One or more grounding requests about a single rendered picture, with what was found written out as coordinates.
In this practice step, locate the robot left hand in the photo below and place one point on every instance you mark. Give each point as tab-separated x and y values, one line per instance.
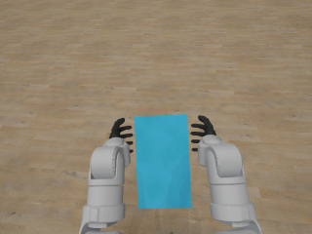
116	130

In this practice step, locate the carton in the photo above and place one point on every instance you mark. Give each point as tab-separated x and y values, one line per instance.
162	162

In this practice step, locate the left robot forearm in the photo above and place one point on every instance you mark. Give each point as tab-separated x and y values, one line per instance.
105	205

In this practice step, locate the right robot forearm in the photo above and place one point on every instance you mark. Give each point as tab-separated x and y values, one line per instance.
230	203

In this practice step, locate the robot right hand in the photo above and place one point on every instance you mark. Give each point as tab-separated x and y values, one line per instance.
208	130

